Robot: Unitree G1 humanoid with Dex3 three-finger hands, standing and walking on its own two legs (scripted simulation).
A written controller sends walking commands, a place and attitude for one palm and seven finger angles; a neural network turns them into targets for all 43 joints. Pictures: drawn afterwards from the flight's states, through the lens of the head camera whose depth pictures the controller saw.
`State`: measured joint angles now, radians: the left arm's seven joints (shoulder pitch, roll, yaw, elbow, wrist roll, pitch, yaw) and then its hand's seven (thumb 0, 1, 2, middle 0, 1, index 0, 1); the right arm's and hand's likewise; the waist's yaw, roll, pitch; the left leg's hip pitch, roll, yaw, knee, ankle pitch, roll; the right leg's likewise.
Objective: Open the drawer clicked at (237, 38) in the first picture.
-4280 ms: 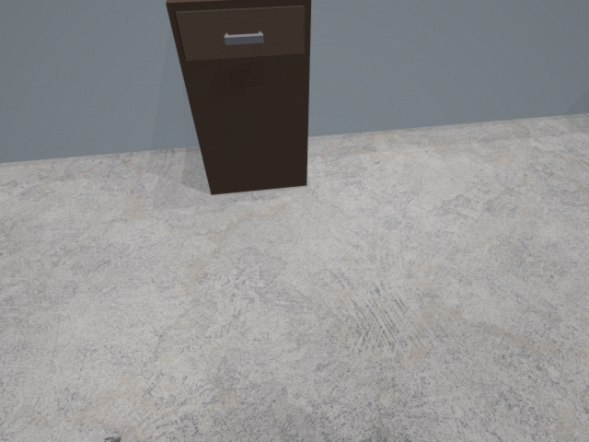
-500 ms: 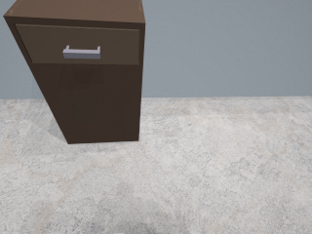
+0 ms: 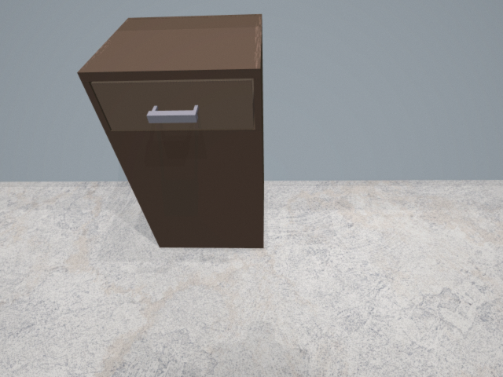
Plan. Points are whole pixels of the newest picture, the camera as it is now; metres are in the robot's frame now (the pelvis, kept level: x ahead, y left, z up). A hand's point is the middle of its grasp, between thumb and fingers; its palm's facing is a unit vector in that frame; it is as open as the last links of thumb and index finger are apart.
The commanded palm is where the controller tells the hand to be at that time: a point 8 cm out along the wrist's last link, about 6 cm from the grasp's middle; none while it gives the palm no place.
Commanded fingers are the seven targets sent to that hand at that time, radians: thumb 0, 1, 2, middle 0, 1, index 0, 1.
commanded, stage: take the last steps up to it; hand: left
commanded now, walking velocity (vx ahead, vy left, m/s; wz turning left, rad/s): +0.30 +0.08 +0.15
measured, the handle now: (174, 112) +0.80 +0.28 +0.00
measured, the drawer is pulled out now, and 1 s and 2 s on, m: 0.00 0.00 0.00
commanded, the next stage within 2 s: come to a stop and stand still in 0.76 s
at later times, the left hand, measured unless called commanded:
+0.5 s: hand out of the picture +0.06 +0.26 -0.18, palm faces +0.10 -0.98 -0.18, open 7.4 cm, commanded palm none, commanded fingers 0.00 0.90 0.90 -0.20 -0.30 -0.20 -0.30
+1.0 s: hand (168, 290) +0.33 +0.22 -0.16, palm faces +0.06 -0.97 -0.25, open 7.2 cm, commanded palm none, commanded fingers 0.00 0.90 0.90 -0.20 -0.30 -0.20 -0.30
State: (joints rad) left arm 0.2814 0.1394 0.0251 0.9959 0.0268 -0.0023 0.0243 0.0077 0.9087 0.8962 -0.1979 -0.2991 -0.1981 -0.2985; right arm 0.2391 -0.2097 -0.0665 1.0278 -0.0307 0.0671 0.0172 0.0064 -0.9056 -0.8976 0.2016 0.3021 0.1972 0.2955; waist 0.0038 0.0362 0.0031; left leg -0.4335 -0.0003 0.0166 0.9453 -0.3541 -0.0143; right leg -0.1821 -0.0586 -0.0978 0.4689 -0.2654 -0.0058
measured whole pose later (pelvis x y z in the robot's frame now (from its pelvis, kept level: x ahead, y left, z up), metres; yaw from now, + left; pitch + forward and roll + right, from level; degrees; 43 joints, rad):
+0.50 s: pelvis +0.10 +0.07 +0.00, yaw +2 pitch +0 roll +1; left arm 0.34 0.19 0.06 1.12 0.03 0.01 -0.01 0.01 0.91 0.90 -0.20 -0.30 -0.19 -0.30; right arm 0.29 -0.15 -0.03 1.04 -0.03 -0.06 -0.03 0.00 -0.94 -0.90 0.20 0.30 0.20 0.30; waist 0.01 -0.04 0.03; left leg -0.11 0.02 0.15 0.40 -0.28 0.02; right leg -0.47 -0.11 -0.09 1.05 -0.33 0.01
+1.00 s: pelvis +0.26 +0.03 +0.00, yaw +2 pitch -1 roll +1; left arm 0.19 0.15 0.04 1.04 0.02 -0.03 0.03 -0.01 0.95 0.90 -0.20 -0.30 -0.20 -0.30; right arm 0.25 -0.17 -0.03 1.07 -0.02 0.00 -0.03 0.00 -0.91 -0.90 0.20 0.30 0.19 0.29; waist -0.01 0.04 0.05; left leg -0.42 0.08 0.03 0.86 -0.34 -0.03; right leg -0.23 0.01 -0.16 0.42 -0.18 -0.10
